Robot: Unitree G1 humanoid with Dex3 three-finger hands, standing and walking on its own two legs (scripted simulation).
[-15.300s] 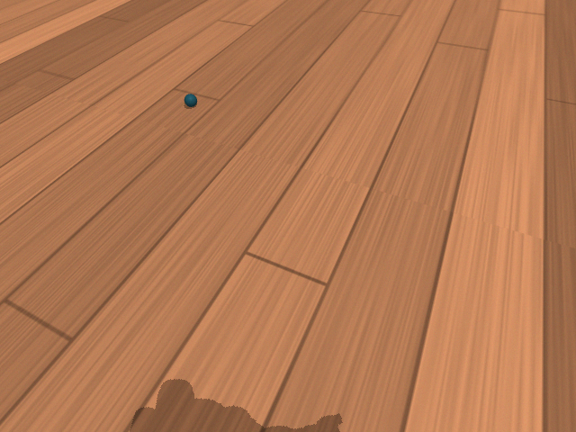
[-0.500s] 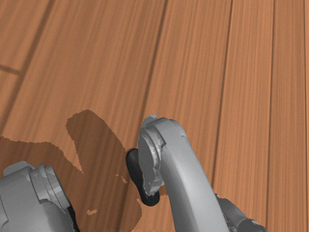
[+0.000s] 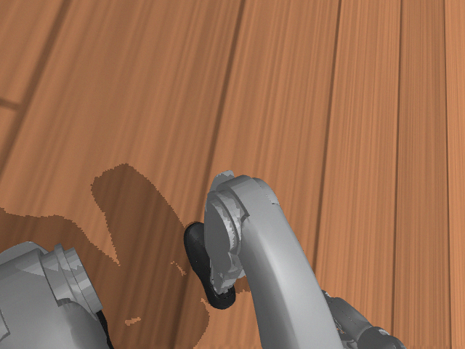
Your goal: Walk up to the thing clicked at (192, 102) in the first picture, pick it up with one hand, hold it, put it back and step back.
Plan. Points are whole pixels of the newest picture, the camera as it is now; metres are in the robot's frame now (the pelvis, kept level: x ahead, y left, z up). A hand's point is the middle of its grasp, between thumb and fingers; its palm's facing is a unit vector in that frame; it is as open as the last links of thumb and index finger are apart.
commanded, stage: close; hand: left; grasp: from above
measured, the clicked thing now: out of the picture +0.47 +0.36 -0.27
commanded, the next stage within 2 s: settle in 1.52 s
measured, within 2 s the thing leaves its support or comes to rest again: leaves its support in 1.94 s
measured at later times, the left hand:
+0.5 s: hand out of the picture +0.46 +0.36 -0.24, palm faces -0.44 -0.17 -0.88, open 11.9 cm
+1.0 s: hand out of the picture +0.46 +0.36 -0.24, palm faces -0.43 -0.16 -0.89, open 10.7 cm
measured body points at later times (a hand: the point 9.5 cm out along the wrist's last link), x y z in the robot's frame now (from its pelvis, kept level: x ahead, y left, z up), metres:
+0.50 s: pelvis +0.00 +0.00 +0.00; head +0.29 +0.14 +0.32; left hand +0.48 +0.37 -0.19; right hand +0.06 -0.25 -0.05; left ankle +0.06 +0.13 -0.27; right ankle +0.12 -0.13 -0.27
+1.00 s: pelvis +0.00 +0.00 +0.00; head +0.28 +0.14 +0.32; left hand +0.48 +0.36 -0.19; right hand +0.06 -0.25 -0.05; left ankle +0.06 +0.13 -0.27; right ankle +0.12 -0.13 -0.27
